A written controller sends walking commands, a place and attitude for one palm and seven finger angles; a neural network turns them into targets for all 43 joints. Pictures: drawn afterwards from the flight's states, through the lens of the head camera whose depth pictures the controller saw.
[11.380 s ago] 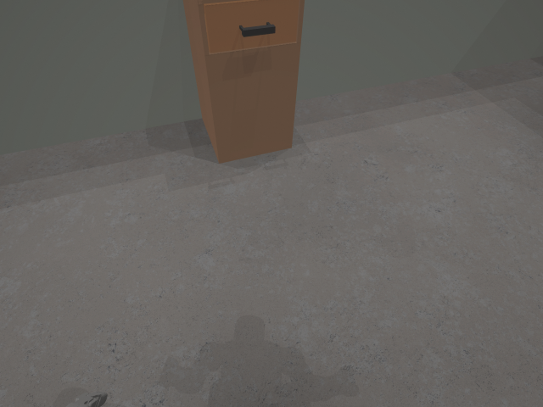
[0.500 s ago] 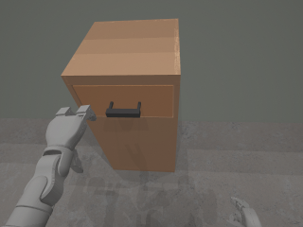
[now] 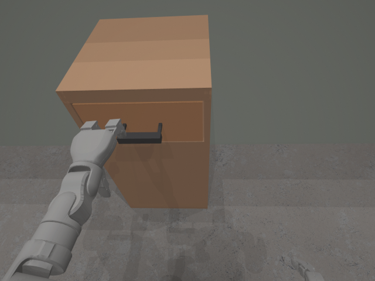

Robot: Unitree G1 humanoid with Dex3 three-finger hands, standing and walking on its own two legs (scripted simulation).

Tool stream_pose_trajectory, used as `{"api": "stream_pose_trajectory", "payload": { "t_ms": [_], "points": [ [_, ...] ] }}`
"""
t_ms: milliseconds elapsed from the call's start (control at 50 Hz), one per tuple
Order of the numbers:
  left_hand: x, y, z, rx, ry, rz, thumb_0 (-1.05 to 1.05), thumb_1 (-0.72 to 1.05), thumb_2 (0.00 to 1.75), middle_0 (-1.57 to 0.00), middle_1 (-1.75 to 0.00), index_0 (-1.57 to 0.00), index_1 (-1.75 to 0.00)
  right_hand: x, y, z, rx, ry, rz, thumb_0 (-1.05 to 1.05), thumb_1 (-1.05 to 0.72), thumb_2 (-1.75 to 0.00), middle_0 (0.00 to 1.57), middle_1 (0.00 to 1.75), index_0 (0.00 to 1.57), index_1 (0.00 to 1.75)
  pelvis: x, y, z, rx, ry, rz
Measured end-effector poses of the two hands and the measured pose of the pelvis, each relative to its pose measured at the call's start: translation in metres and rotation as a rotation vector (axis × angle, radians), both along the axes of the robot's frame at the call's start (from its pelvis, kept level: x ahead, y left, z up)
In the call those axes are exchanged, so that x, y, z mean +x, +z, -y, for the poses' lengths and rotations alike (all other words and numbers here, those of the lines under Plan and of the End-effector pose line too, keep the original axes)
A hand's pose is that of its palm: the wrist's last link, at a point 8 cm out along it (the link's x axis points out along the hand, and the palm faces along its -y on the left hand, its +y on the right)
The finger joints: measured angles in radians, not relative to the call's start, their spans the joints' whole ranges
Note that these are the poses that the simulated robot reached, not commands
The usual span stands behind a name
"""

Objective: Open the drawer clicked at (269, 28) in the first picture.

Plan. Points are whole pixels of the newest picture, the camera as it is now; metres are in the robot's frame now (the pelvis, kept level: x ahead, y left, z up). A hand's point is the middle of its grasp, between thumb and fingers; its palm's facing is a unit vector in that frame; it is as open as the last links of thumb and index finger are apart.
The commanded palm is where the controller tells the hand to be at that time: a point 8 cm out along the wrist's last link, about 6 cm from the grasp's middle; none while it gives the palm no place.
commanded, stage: move the hooked fingers above the handle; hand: left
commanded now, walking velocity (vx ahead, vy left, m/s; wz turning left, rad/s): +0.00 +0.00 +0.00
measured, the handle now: (140, 132) +0.53 +0.20 -0.06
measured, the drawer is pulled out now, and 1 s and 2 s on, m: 0.00 0.00 0.00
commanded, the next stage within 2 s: lower the fingers behind the handle in 1.66 s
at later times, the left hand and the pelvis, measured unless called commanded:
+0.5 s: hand (120, 147) +0.41 +0.21 +0.02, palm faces -0.05 -0.04 -1.00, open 13.8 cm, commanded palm +0.40 +0.21 +0.08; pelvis +0.00 +0.00 -0.01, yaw +0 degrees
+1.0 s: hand (136, 136) +0.47 +0.18 +0.00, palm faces -0.06 -0.03 -1.00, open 13.8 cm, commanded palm +0.45 +0.19 +0.06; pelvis +0.00 +0.01 -0.02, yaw -1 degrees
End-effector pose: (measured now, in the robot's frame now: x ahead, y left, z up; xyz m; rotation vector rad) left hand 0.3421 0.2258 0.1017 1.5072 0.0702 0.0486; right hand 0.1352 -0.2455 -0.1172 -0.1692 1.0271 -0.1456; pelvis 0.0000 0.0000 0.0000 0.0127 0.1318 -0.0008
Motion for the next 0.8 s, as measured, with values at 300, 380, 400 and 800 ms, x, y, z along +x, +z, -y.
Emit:
{"api": "stream_pose_trajectory", "payload": {
  "t_ms": [300,380,400,800],
  "points": [
    [0.037,-0.015,0.016,0.01,-0.023,0.0,0.0,-0.49,0.31,-0.32,-1.2,-0.32,-1.2,-0.035,-0.012,0.011,-0.007,-0.08,-0.097,0.01,-0.91,-0.9,0.2,0.3,0.2,0.3,0.006,-0.004,-0.001,-0.001,-0.009,-0.052],
    [0.043,-0.019,0.016,0.011,-0.012,-0.009,0.0,-0.49,0.31,-0.32,-1.2,-0.32,-1.2,-0.039,-0.012,0.01,-0.004,-0.09,-0.105,0.01,-0.91,-0.9,0.2,0.3,0.2,0.3,0.007,-0.005,-0.002,-0.002,-0.012,-0.059],
    [0.045,-0.02,0.016,0.014,-0.009,-0.014,0.0,-0.49,0.31,-0.32,-1.2,-0.32,-1.2,-0.04,-0.013,0.01,-0.004,-0.092,-0.107,0.01,-0.91,-0.9,0.2,0.3,0.2,0.3,0.007,-0.005,-0.002,-0.002,-0.012,-0.061],
    [0.093,-0.04,0.033,0.027,-0.033,-0.021,0.0,-0.49,0.31,-0.32,-1.2,-0.32,-1.2,-0.096,-0.022,0.01,-0.025,-0.161,-0.229,0.01,-0.91,-0.9,0.2,0.3,0.2,0.3,0.0,-0.015,-0.009,-0.015,-0.014,-0.143]
  ]
}}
